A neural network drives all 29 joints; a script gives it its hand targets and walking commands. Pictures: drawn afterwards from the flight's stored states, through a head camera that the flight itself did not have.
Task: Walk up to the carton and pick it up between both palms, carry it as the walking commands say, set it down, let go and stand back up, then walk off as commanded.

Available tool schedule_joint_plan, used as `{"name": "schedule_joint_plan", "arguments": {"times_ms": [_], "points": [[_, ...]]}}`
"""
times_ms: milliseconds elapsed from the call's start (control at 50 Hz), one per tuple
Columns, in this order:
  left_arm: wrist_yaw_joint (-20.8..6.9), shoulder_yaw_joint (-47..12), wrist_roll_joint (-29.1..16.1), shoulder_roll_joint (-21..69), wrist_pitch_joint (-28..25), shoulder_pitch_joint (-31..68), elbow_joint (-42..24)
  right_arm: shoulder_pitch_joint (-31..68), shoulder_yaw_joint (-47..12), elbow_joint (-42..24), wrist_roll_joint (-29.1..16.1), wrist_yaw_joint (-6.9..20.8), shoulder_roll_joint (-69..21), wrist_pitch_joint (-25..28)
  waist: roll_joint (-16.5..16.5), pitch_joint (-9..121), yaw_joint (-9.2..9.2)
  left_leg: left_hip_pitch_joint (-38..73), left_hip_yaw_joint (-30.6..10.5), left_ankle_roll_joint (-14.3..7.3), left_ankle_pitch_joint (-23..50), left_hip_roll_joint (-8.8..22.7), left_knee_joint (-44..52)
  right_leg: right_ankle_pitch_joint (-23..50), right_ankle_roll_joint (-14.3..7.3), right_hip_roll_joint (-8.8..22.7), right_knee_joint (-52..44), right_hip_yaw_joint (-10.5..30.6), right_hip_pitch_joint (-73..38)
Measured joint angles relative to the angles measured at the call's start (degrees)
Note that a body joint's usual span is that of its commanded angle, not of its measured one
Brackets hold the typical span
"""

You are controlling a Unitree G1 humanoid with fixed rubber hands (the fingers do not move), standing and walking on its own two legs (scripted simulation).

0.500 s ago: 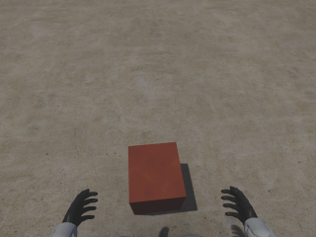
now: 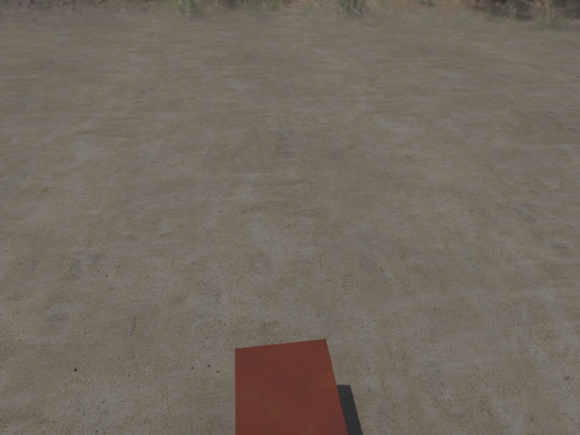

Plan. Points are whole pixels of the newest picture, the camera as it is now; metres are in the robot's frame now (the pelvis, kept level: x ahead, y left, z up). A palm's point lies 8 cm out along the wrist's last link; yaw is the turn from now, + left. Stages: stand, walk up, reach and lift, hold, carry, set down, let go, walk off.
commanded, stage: stand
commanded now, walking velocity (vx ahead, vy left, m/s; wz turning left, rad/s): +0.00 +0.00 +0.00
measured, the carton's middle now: (286, 417) +0.39 +0.00 -0.62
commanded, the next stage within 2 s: walk off in 1.50 s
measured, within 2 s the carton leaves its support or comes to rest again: neither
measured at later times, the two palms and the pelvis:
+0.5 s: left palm out of the picture -0.05 +0.22 -0.15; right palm out of the picture -0.05 -0.19 -0.15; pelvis +0.00 +0.01 +0.00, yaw +0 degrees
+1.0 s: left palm out of the picture -0.11 +0.21 -0.15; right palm out of the picture -0.11 -0.18 -0.15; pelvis -0.04 +0.01 +0.00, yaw +0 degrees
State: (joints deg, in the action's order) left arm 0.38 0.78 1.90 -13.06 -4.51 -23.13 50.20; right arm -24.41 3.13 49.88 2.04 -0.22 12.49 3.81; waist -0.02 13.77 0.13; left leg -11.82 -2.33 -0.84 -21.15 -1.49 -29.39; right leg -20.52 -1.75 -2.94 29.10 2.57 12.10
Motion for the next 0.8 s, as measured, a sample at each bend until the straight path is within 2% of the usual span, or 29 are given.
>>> {"name": "schedule_joint_plan", "arguments": {"times_ms": [160, 380, 580, 800], "points": [[1.38, -1.1, -0.4, 0.73, 0.8, -2.08, 5.59, -3.5, -0.85, 5.42, -0.4, -0.99, -1.94, -0.32, -0.21, 0.4, -0.29, -0.26, 0.01, -0.35, -0.93, -0.44, -0.64, -1.26, 0.26, 0.49, 0.98, -0.16, 0.33], [2.3, -2.39, -0.58, 3.62, 2.1, -3.17, 11.06, -4.25, -2.66, 10.69, -0.51, -1.76, -5.16, -1.76, 0.19, -2.1, 0.25, 0.44, 0.32, -0.71, -1.12, -0.69, -1.28, -1.44, 0.64, 0.85, 1.6, -0.1, -0.36], [2.71, -2.66, -0.52, 5.03, 3.06, -2.76, 14.96, -2.8, -3.12, 12.93, -0.56, -1.93, -5.59, -2.13, 0.44, -3.73, -0.26, 1.09, 0.42, -0.87, -0.24, -0.83, -1.17, -0.57, 0.93, 1.12, 1.43, -0.2, -1.07], [2.83, -2.88, -0.63, 5.55, 3.65, -1.58, 17.27, -2.35, -4.51, 15.27, -0.68, -2.35, -6.11, -2.12, 0.06, -5.95, -0.03, 2.11, 0.62, -0.95, 1.67, -0.86, 0.03, 1.39, 1.18, 1.33, 0.15, -0.17, -2.12]]}}
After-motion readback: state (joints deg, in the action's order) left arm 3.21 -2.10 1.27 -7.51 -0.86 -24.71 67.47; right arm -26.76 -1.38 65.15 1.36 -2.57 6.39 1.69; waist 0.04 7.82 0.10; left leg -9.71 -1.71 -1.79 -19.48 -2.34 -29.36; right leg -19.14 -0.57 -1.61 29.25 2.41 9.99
